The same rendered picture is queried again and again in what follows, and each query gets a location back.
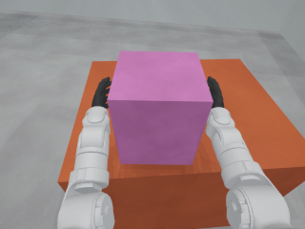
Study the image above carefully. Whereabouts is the right robot hand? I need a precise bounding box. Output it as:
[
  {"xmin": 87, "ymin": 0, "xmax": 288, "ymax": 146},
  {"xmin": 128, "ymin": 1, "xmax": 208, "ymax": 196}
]
[{"xmin": 206, "ymin": 76, "xmax": 225, "ymax": 108}]

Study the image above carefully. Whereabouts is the right robot forearm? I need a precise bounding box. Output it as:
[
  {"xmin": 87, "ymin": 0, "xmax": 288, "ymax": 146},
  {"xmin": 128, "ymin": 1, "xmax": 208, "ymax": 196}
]
[{"xmin": 205, "ymin": 107, "xmax": 291, "ymax": 222}]

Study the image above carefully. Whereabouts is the carton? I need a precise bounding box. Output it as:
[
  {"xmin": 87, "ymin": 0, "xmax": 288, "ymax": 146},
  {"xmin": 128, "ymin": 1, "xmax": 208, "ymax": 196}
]
[{"xmin": 107, "ymin": 51, "xmax": 214, "ymax": 165}]

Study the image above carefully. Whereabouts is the pedestal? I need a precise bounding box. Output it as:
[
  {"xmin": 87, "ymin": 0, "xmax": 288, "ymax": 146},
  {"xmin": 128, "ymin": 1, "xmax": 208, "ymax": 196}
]
[{"xmin": 57, "ymin": 58, "xmax": 305, "ymax": 229}]

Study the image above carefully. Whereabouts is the left robot forearm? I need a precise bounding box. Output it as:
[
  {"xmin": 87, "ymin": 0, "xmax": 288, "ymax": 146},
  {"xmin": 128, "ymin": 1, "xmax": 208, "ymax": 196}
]
[{"xmin": 57, "ymin": 106, "xmax": 111, "ymax": 229}]

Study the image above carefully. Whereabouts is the left robot hand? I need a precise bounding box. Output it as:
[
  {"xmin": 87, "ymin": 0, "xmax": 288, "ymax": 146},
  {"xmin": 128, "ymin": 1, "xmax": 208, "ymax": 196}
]
[{"xmin": 91, "ymin": 77, "xmax": 112, "ymax": 109}]

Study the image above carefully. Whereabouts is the left robot upper arm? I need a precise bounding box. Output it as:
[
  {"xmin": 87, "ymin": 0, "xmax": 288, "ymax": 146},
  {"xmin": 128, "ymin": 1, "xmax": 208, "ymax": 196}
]
[{"xmin": 58, "ymin": 192, "xmax": 115, "ymax": 229}]

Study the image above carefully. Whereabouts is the right robot upper arm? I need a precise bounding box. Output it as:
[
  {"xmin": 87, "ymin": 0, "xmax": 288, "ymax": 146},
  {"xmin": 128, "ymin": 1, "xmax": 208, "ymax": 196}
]
[{"xmin": 226, "ymin": 185, "xmax": 302, "ymax": 229}]

